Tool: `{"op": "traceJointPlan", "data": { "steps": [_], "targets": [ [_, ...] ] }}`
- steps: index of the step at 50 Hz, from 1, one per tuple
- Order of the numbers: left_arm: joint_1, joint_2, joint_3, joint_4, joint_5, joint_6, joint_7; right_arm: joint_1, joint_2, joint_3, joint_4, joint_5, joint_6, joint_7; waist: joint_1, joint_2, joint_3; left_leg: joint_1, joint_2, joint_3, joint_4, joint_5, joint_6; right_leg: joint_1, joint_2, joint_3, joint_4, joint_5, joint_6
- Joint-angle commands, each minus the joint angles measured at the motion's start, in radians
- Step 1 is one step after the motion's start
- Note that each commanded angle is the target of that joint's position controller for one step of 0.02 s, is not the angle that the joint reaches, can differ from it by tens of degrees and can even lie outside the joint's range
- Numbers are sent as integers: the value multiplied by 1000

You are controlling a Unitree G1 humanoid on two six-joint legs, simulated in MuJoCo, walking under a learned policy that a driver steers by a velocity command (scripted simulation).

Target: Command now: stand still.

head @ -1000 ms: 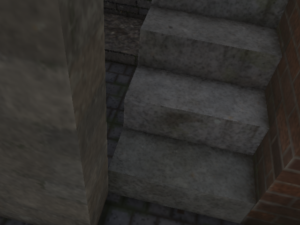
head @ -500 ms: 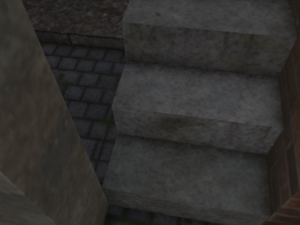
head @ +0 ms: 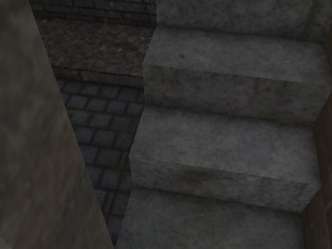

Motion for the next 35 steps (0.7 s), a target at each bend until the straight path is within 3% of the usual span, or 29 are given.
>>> {"op": "traceJointPlan", "data": {
  "steps": [1, 5, 6, 10, 26, 27, 35],
  "targets": [
    [-8, 113, 14, -32, 1, -10, 5, 31, -123, -33, -15, 8, 10, 5, -10, 7, -93, 16, 71, -73, -62, 327, 9, 74, -21, 30, -18, 212, -32],
    [-3, 125, 9, -17, 0, -9, 9, 31, -137, -42, 0, 5, 23, 6, -8, -10, -83, 19, 69, -75, -70, 347, 11, 73, -20, 22, -12, 218, -29],
    [-14, 133, 7, -19, 7, -14, 3, 32, -158, -49, 1, 4, 35, 2, -12, -2, -88, 35, 62, -74, -63, 355, 17, 64, -26, 18, -9, 233, -28],
    [-21, 141, 3, -6, 3, -21, -4, 42, -151, -52, 14, 1, 57, -6, -11, -12, -70, 41, 60, -81, -78, 338, 19, 46, -26, 10, -14, 200, -22],
    [-43, 148, 2, 25, 4, -17, -1, 72, -154, -57, 48, 2, 55, -9, -8, 3, -40, 0, 60, -94, -118, 224, 22, 52, -27, 1, -38, 123, -16],
    [-40, 155, 8, 25, -2, -16, -8, 84, -125, -52, 52, 7, 62, -6, -7, -9, -43, 15, 71, -110, -120, 235, 25, 42, -27, -3, -45, 115, -9],
    [-28, 148, 13, 36, -1, -19, -12, 105, -132, -59, 50, 4, 68, -12, -9, 9, -35, 24, 72, -112, -126, 224, 28, 34, -29, -2, -60, 112, -8]
  ]
}}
